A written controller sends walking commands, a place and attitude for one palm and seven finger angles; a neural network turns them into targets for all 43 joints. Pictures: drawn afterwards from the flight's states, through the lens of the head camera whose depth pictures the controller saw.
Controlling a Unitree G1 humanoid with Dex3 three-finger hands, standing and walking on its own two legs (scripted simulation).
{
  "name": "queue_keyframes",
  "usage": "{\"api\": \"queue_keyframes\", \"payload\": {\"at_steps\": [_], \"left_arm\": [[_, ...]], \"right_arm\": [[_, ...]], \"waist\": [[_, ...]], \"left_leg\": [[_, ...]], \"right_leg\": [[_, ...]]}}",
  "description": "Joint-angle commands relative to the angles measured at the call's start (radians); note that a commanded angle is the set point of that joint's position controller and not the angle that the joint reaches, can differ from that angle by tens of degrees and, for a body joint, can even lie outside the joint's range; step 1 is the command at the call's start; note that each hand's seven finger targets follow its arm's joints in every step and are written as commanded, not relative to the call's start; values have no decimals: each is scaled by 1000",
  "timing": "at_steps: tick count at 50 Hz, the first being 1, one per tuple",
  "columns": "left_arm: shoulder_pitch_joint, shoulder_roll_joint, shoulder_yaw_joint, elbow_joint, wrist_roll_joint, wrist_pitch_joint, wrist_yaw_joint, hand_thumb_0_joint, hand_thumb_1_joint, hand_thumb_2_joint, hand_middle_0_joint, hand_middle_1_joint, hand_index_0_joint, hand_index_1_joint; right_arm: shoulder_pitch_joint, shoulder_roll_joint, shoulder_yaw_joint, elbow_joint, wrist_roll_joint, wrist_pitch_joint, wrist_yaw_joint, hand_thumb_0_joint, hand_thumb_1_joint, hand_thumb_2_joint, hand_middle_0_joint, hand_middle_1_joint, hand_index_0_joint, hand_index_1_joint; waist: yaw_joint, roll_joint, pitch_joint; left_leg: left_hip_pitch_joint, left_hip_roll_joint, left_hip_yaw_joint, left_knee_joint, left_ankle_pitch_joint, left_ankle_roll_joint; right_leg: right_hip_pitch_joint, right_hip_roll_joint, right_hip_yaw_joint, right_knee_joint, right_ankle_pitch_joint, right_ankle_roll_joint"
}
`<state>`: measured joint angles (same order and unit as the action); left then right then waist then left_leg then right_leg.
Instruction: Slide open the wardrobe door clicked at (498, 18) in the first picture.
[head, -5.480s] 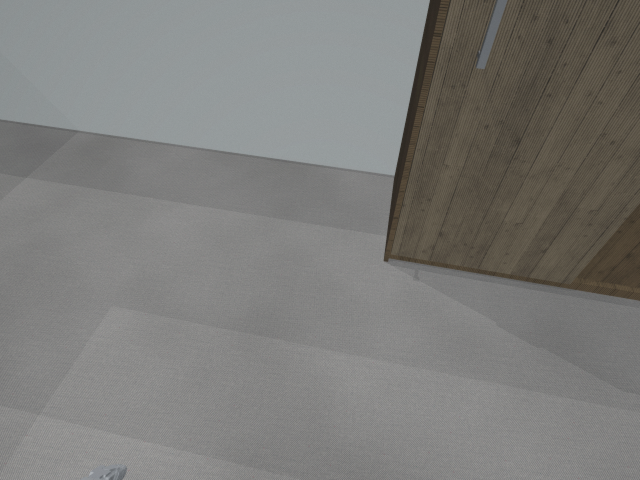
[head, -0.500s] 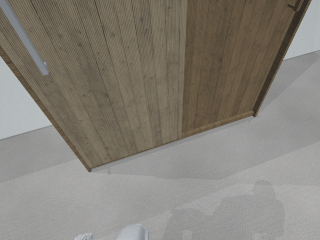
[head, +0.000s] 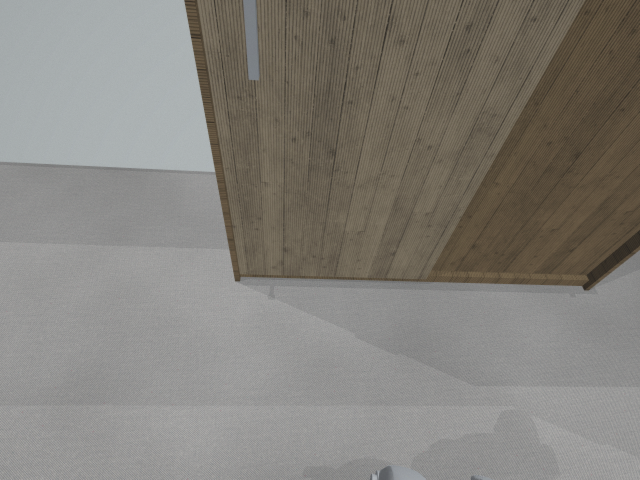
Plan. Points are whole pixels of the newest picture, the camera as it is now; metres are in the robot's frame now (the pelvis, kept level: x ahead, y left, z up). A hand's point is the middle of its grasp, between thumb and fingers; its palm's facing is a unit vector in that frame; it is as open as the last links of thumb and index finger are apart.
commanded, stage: turn to face it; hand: left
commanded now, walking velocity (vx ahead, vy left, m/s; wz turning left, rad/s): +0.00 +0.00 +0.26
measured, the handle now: out of the picture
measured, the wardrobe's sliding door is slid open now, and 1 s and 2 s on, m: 0.00 0.00 0.00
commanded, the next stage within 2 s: take the last steps up to it in 0.04 s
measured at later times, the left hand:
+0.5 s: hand out of the picture -0.01 +0.15 -0.16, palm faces +0.18 -0.96 -0.24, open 7.3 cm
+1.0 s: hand (154, 449) +0.17 +0.24 -0.17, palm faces +0.16 -0.97 -0.17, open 7.4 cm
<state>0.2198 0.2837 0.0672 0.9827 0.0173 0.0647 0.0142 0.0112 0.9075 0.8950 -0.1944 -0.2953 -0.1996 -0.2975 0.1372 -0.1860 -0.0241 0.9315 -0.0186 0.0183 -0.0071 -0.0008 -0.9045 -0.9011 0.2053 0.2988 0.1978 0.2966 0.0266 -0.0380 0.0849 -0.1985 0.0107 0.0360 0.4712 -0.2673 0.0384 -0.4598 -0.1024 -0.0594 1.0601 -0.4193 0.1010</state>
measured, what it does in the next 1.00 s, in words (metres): walks ahead: right foot, then left foot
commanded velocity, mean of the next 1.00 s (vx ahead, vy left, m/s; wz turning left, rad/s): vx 0.26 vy -0.01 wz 0.05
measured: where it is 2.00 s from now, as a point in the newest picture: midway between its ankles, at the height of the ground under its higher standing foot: (302, 439)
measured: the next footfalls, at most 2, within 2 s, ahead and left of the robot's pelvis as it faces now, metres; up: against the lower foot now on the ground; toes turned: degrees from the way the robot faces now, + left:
right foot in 0.26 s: +0.03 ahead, -0.13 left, +0.00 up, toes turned +0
left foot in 0.72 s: +0.16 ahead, +0.16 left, +0.00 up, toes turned +17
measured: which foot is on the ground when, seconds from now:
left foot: down 0.00-0.26, up 0.28-0.70, down 0.72-1.00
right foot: up 0.00-0.24, down 0.26-0.74, up 0.76-1.00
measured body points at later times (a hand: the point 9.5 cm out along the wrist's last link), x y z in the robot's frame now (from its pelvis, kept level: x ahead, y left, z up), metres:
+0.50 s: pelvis +0.02 -0.03 +0.01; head +0.03 -0.06 +0.45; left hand -0.02 +0.20 -0.14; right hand +0.05 -0.27 -0.16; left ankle +0.03 +0.13 -0.67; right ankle -0.01 -0.13 -0.74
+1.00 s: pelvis +0.16 +0.06 +0.00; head +0.16 +0.07 +0.45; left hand +0.16 +0.30 -0.16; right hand +0.22 -0.17 -0.14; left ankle +0.12 +0.15 -0.74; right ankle +0.21 -0.07 -0.67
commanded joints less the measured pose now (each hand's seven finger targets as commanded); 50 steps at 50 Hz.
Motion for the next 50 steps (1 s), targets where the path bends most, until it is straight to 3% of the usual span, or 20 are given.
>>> {"api": "queue_keyframes", "payload": {"at_steps": [1, 8, 11, 12, 13, 14, 15, 17, 19, 26, 31, 34, 35, 36, 37, 38, 40, 43, 47, 50], "left_arm": [[-31, 40, 3, -80, -6, -27, 4, 0, 900, 900, -200, -300, -200, -300], [-27, -6, -8, -77, -12, -42, 11, 0, 900, 900, -200, -300, -200, -300], [82, 4, -8, -32, -2, -67, 5, 0, 900, 900, -200, -300, -200, -300], [118, 52, 2, -17, 12, -80, 9, 0, 900, 900, -200, -300, -200, -300], [154, 135, 19, -19, 20, -82, 11, 0, 900, 900, -200, -300, -200, -300], [185, 138, 23, -26, 6, -85, 12, 0, 900, 900, -200, -300, -200, -300], [150, 111, 20, -22, 5, -93, 14, 0, 900, 900, -200, -300, -200, -300], [74, 42, 2, -30, 6, -105, 10, 0, 900, 900, -200, -300, -200, -300], [110, -1, -11, -15, 0, -121, 7, 0, 900, 900, -200, -300, -200, -300], [260, -12, -17, 80, 9, -144, 10, 0, 900, 900, -200, -300, -200, -300], [289, 6, -14, 130, 14, -136, 10, 0, 900, 900, -200, -300, -200, -300], [258, 8, -8, 141, 6, -125, 12, 0, 900, 900, -200, -300, -200, -300], [264, -22, -13, 142, 3, -122, 9, 0, 900, 900, -200, -300, -200, -300], [290, -71, -21, 131, -3, -119, 1, 0, 900, 900, -200, -300, -200, -300], [262, -101, -28, 95, -3, -120, -1, 0, 900, 900, -200, -300, -200, -300], [197, -78, -25, 80, 2, -110, 6, 0, 900, 900, -200, -300, -200, -300], [117, -80, -12, 80, 6, -109, -10, 0, 900, 900, -200, -300, -200, -300], [177, -120, -9, 103, 17, -89, -20, 0, 900, 900, -200, -300, -200, -300], [126, -113, -3, 62, 15, -74, -27, 0, 900, 900, -200, -300, -200, -300], [30, -91, -1, 21, 13, -68, -30, 0, 900, 900, -200, -300, -200, -300]], "right_arm": [[91, -204, -60, -22, 2, -14, -16, 0, -900, -900, 200, 300, 200, 300], [81, -194, -63, -5, -9, -5, -13, 0, -900, -900, 200, 300, 200, 300], [79, -160, -57, 7, 0, -9, -7, 0, -900, -900, 200, 300, 200, 300], [94, -102, -48, 6, 6, -12, -3, 0, -900, -900, 200, 300, 200, 300], [74, -53, -34, -29, 6, -14, 3, 0, -900, -900, 200, 300, 200, 300], [18, -124, -52, -43, -11, -5, 9, 0, -900, -900, 200, 300, 200, 300], [4, -132, -58, -37, -12, -3, 17, 0, -900, -900, 200, 300, 200, 300], [77, -108, -64, 22, -16, -1, 31, 0, -900, -900, 200, 300, 200, 300], [122, -74, -57, 53, -15, 0, 33, 0, -900, -900, 200, 300, 200, 300], [25, -51, -49, 36, -8, -15, 40, 0, -900, -900, 200, 300, 200, 300], [-39, -18, -32, 23, -1, -39, 46, 0, -900, -900, 200, 300, 200, 300], [92, -38, -33, 69, -2, -60, 32, 0, -900, -900, 200, 300, 200, 300], [208, -76, -43, 111, -5, -70, 19, 0, -900, -900, 200, 300, 200, 300], [331, -178, -69, 142, -13, -77, 5, 0, -900, -900, 200, 300, 200, 300], [432, -252, -82, 161, -10, -71, -6, 0, -900, -900, 200, 300, 200, 300], [414, -236, -77, 171, -7, -66, -15, 0, -900, -900, 200, 300, 200, 300], [265, -136, -55, 127, -4, -70, -16, 0, -900, -900, 200, 300, 200, 300], [203, -55, -41, 109, -6, -92, -20, 0, -900, -900, 200, 300, 200, 300], [212, -70, -40, 105, -3, -99, -21, 0, -900, -900, 200, 300, 200, 300], [231, -80, -43, 111, -3, -94, -18, 0, -900, -900, 200, 300, 200, 300]], "waist": [[-51, 177, -113], [-42, 193, -128], [9, 122, -134], [21, -37, -113], [46, -272, -47], [76, -260, -1], [49, -221, 60], [-17, -74, 67], [-22, -83, 43], [18, -105, 50], [29, -134, 46], [-38, -100, -7], [-85, 2, -70], [-125, 229, -167], [-148, 349, -194], [-156, 318, -179], [-103, 173, -11], [-35, 135, -7], [-18, 127, 11], [-28, 148, 49]], "left_leg": [[170, 239, -200, -123, 637, 124], [90, 224, -287, -109, 494, 131], [-78, 152, -267, -55, 61, 69], [-250, 61, -172, 94, -133, 12], [-442, -55, -46, 309, -312, -42], [-470, -3, -99, 439, -297, -38], [-469, 17, -108, 527, -216, -32], [-432, 48, -74, 601, -68, -45], [-403, 52, -43, 614, 27, -64], [-461, 99, 6, 446, 51, -74], [-307, 73, 73, 222, -7, -48], [-31, 27, 123, 48, 53, -31], [166, 39, 106, -19, 59, -21], [364, 240, -145, -60, 22, 35], [412, 429, -403, -187, 23, 112], [336, 451, -431, -243, -85, 130], [116, 387, -304, -280, -110, 122], [8, 306, -111, -303, 37, 87], [44, 298, -62, -327, 134, 119], [54, 291, -34, -332, 155, 123]], "right_leg": [[-44, 2, 30, -59, 1, 3], [147, 57, 16, -366, -7, -28], [400, 54, 5, -669, 164, -44], [526, -81, 152, -777, 39, -85], [534, -301, 442, -900, -163, -183], [401, -352, 522, -973, -297, -230], [319, -329, 522, -1002, -341, -237], [287, -235, 294, -953, -184, -194], [298, -169, 158, -931, 3, -165], [410, -197, 129, -921, 175, -222], [376, -194, 85, -853, 295, -224], [296, -147, 26, -698, 342, -191], [228, -100, -11, -520, 389, -169], [51, -9, -79, -269, 167, -122], [-107, 70, -81, -32, -170, -102], [-144, 44, 8, 113, -172, -118], [-170, -29, 40, 168, 3, -121], [-77, -41, 24, 86, 114, -97], [-128, -46, 23, -23, 191, -78], [-143, -50, 16, -139, 227, -70]]}}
